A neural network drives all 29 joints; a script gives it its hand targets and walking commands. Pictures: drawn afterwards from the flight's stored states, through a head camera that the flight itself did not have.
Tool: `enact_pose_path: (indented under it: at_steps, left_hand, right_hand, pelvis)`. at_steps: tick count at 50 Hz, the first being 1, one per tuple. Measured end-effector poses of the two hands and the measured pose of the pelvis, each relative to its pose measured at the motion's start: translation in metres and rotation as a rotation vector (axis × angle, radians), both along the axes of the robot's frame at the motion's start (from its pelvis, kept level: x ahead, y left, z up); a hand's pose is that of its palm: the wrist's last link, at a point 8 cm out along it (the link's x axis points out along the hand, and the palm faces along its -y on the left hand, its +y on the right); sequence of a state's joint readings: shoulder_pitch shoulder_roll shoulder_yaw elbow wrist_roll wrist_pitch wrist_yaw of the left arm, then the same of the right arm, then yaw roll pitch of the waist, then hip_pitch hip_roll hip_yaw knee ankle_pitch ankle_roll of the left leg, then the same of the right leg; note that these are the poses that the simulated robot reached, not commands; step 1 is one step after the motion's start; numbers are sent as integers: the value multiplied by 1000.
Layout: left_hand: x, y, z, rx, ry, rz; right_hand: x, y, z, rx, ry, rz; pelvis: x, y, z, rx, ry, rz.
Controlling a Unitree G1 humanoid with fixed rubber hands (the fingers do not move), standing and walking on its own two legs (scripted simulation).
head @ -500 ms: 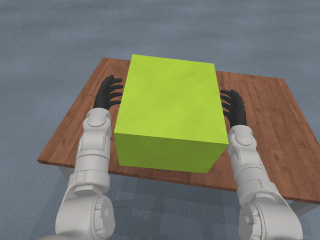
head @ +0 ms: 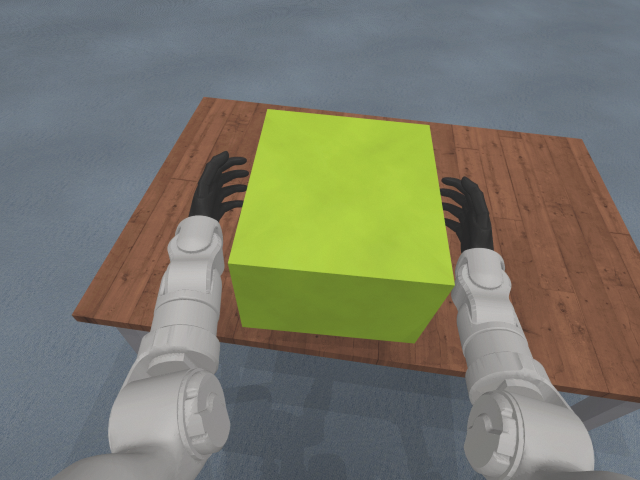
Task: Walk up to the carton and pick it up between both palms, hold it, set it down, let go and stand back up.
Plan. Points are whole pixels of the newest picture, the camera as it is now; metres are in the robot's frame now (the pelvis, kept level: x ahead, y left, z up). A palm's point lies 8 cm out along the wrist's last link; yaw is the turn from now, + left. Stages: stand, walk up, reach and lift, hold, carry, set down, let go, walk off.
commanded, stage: set down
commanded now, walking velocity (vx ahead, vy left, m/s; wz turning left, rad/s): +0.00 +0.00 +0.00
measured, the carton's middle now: (338, 222) +0.45 -0.02 +0.04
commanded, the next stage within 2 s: none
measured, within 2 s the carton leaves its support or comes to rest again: neither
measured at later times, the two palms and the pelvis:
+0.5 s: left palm (217, 213) +0.43 +0.15 +0.08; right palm (466, 241) +0.39 -0.19 +0.07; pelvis +0.01 +0.00 +0.00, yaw +0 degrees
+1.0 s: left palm (223, 214) +0.44 +0.15 +0.06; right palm (461, 243) +0.40 -0.19 +0.05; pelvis +0.01 +0.00 +0.00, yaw +0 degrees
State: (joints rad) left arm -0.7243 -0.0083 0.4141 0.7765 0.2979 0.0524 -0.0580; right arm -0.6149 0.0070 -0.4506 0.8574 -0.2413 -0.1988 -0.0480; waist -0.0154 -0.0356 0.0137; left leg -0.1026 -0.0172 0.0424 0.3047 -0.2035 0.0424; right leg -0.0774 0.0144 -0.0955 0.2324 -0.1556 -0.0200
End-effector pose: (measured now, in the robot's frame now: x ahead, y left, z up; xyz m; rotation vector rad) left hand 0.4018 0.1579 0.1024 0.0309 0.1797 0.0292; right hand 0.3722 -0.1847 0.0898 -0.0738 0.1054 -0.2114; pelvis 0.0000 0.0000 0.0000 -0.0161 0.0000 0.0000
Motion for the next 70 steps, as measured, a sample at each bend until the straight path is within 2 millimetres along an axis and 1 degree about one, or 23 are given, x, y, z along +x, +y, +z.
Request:
enact_pose_path:
  at_steps: [18, 36, 48, 60, 70]
  left_hand:
    - [19, -3, -16, 17, 19, -15]
    - [32, -5, -38, 20, 50, -27]
    - [40, -7, -44, 21, 56, -34]
    - [47, -10, -57, 20, 82, -41]
    - [48, -11, -68, 26, 93, -41]
  right_hand:
    - [14, -2, -14, 2, 17, -5]
    - [22, -4, -33, 2, 49, -18]
    - [28, -5, -41, 9, 56, -26]
    - [31, -8, -52, 10, 83, -35]
    - [32, -9, -64, 12, 97, -36]
  pelvis:
    - [7, 3, -1, -6, 78, -3]
    - [8, 1, -3, -5, 164, 1]
    - [7, 1, -4, -6, 219, 2]
    - [7, 0, -6, -6, 262, 2]
    - [7, 0, -7, -7, 303, 1]
